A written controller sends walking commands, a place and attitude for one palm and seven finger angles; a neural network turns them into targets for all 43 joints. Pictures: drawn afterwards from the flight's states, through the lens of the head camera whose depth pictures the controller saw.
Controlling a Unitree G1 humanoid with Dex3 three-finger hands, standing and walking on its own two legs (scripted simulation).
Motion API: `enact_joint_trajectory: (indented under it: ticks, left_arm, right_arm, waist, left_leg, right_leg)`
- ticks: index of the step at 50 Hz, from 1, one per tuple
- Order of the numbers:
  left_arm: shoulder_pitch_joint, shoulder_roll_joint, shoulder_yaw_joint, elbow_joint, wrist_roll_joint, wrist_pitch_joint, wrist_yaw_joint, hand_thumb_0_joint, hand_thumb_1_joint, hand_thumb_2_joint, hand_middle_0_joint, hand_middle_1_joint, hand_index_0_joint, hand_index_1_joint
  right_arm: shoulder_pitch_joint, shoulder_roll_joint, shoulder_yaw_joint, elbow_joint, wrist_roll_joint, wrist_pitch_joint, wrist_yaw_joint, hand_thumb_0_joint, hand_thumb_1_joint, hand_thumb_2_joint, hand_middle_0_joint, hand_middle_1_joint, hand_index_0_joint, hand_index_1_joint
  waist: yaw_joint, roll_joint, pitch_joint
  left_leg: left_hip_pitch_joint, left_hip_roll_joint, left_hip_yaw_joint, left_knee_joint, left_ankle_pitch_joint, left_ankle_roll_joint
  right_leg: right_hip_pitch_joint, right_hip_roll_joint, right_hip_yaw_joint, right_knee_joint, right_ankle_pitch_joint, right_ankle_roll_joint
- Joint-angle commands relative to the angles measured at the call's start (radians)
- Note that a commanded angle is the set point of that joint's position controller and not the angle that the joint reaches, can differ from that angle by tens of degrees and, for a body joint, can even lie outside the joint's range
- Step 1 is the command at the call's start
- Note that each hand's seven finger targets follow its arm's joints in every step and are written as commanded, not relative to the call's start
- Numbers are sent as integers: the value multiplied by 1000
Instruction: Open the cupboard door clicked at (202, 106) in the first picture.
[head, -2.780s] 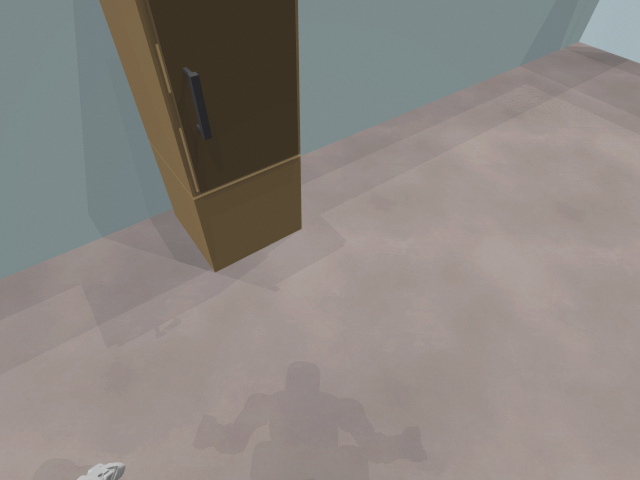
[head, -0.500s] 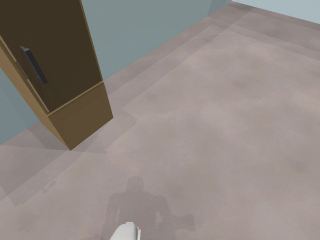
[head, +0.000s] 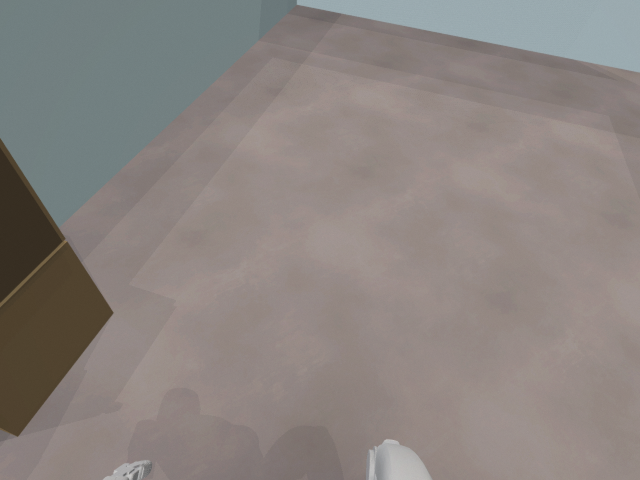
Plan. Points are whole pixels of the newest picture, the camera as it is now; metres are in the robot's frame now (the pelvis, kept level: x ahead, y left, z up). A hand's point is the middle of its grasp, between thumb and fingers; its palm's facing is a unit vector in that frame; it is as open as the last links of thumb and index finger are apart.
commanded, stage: walk to a spot facing it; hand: left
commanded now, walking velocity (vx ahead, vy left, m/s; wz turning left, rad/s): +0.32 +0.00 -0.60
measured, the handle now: out of the picture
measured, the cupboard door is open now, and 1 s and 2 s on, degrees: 0 0 0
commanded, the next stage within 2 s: turn to face it in 1.04 s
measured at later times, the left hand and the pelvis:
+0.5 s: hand (240, 362) +0.33 +0.15 -0.18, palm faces -0.24 -0.95 -0.22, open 7.2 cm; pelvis +0.22 -0.03 -0.01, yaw -15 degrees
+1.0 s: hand (280, 261) +0.55 +0.10 -0.17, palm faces -0.50 -0.85 -0.17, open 7.4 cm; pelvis +0.37 -0.02 +0.00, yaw -33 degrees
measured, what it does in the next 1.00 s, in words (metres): walks ahead, turning right: right foot, then left foot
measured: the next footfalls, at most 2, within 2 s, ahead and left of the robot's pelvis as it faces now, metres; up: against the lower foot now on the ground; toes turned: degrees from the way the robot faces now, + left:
right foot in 0.26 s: +0.24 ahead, -0.13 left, +0.00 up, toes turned -16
left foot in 0.64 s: +0.45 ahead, +0.07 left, +0.00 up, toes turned -11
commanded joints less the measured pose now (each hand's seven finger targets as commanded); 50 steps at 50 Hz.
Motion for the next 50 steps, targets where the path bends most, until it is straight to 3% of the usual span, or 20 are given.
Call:
enact_joint_trajectory:
  ticks: [1,6,8,10,11,12,13,14,15,17,19,21,27,30,31,32,33,36,39,50]
  left_arm:
    - [-138,-36,-36,-95,-3,-21,-16,0,900,900,-200,-300,-200,-300]
    - [-239,-47,-46,-121,-8,-34,-14,0,900,900,-200,-300,-200,-300]
    - [-158,-31,-41,-103,-8,-43,-10,0,900,900,-200,-300,-200,-300]
    - [45,25,-24,-41,-4,-62,-1,0,900,900,-200,-300,-200,-300]
    - [184,95,-7,1,-2,-72,9,0,900,900,-200,-300,-200,-300]
    - [300,207,17,22,-10,-81,24,0,900,900,-200,-300,-200,-300]
    - [329,262,21,36,-41,-75,35,0,900,900,-200,-300,-200,-300]
    - [281,244,21,14,-37,-80,40,0,900,900,-200,-300,-200,-300]
    - [201,193,8,-1,-38,-81,45,0,900,900,-200,-300,-200,-300]
    - [98,115,-14,-16,-30,-96,56,0,900,900,-200,-300,-200,-300]
    - [56,95,-20,-13,-19,-105,53,0,900,900,-200,-300,-200,-300]
    - [49,79,-15,-9,-12,-110,51,0,900,900,-200,-300,-200,-300]
    - [100,121,-6,-8,-14,-100,39,0,900,900,-200,-300,-200,-300]
    - [100,118,-2,-19,-25,-85,37,0,900,900,-200,-300,-200,-300]
    - [98,79,-9,-28,-26,-81,36,0,900,900,-200,-300,-200,-300]
    - [140,11,-20,-45,-38,-78,25,0,900,900,-200,-300,-200,-300]
    - [123,35,-20,-52,-27,-79,29,0,900,900,-200,-300,-200,-300]
    - [89,40,-9,-36,-16,-63,10,0,900,900,-200,-300,-200,-300]
    - [148,2,-11,-19,-18,-27,9,0,900,900,-200,-300,-200,-300]
    - [-18,-35,-16,-96,-15,-6,12,0,900,900,-200,-300,-200,-300]
  right_arm:
    - [112,-118,-13,-23,-5,-26,1,0,-900,-900,200,300,200,300]
    - [167,-129,-10,7,-14,-8,3,0,-900,-900,200,300,200,300]
    - [138,-162,-18,-1,-11,-6,2,0,-900,-900,200,300,200,300]
    - [108,-198,-23,-19,-3,-1,8,0,-900,-900,200,300,200,300]
    - [97,-181,-19,-40,9,2,21,0,-900,-900,200,300,200,300]
    - [96,-105,-8,-79,25,1,24,0,-900,-900,200,300,200,300]
    - [-8,-98,-8,-119,22,-4,12,0,-900,-900,200,300,200,300]
    - [-21,-111,-14,-132,13,-8,11,0,-900,-900,200,300,200,300]
    - [-46,-119,-20,-128,9,-2,12,0,-900,-900,200,300,200,300]
    - [-55,-94,-16,-105,-5,25,16,0,-900,-900,200,300,200,300]
    - [5,-66,-13,-86,-10,47,20,0,-900,-900,200,300,200,300]
    - [-3,-47,-17,-97,-10,51,26,0,-900,-900,200,300,200,300]
    - [-182,-66,-13,-174,-3,23,42,0,-900,-900,200,300,200,300]
    - [-148,-116,-23,-163,-2,9,30,0,-900,-900,200,300,200,300]
    - [-45,-174,-37,-137,-6,2,18,0,-900,-900,200,300,200,300]
    - [52,-293,-60,-119,-24,2,13,0,-900,-900,200,300,200,300]
    - [65,-288,-49,-117,-17,14,15,0,-900,-900,200,300,200,300]
    - [-124,-169,-14,-153,-7,9,10,0,-900,-900,200,300,200,300]
    - [-141,-147,-9,-145,-4,7,3,0,-900,-900,200,300,200,300]
    - [-96,-187,-54,-107,-12,44,10,0,-900,-900,200,300,200,300]
  waist:
    - [-45,121,104]
    - [-70,156,123]
    - [-23,186,55]
    - [70,204,-86]
    - [138,129,-176]
    - [163,-56,-298]
    - [166,-45,-295]
    - [139,-52,-267]
    - [95,-4,-177]
    - [16,84,-45]
    - [-36,32,-28]
    - [-53,-21,-15]
    - [9,-88,-9]
    - [-20,-56,-30]
    - [-69,77,-75]
    - [-93,363,-158]
    - [-102,360,-154]
    - [-18,175,20]
    - [14,201,-38]
    - [-32,251,-21]
  left_leg:
    - [96,296,-140,-166,414,60]
    - [141,299,-41,-98,658,51]
    - [188,305,14,41,946,42]
    - [122,278,51,345,1050,1]
    - [-126,267,43,585,831,-32]
    - [-487,106,-1,922,-127,-92]
    - [-643,54,-154,1111,-308,-91]
    - [-664,86,-263,1138,-194,-89]
    - [-674,124,-287,1108,-115,-94]
    - [-554,162,-288,960,-57,-96]
    - [-470,150,-266,838,-38,-108]
    - [-441,135,-257,715,3,-116]
    - [-353,56,-221,363,52,-104]
    - [-127,21,-197,147,110,-100]
    - [69,96,-286,56,93,-77]
    - [242,401,-610,-13,129,29]
    - [156,508,-700,-90,69,92]
    - [-94,400,-449,-111,210,61]
    - [-105,327,-226,-69,456,41]
    - [-29,350,-57,25,490,54]
  right_leg:
    - [-126,-14,-42,-169,5,-6]
    - [-3,53,-121,-380,-66,-59]
    - [108,107,-158,-436,-127,-97]
    - [424,166,-188,-539,-120,-135]
    - [753,95,-105,-585,-8,-169]
    - [1045,-230,388,-608,159,-303]
    - [1040,-342,578,-698,409,-379]
    - [958,-317,534,-724,367,-356]
    - [833,-285,469,-750,272,-329]
    - [518,-204,315,-815,195,-271]
    - [374,-138,219,-837,160,-243]
    - [309,-98,198,-850,100,-238]
    - [356,-81,256,-797,-8,-217]
    - [321,-36,251,-677,0,-167]
    - [217,28,206,-482,-11,-126]
    - [20,159,45,-171,-375,-56]
    - [-4,126,49,44,-507,-40]
    - [-1,19,43,156,-318,-15]
    - [81,10,12,125,-227,12]
    - [184,29,-85,-334,-212,7]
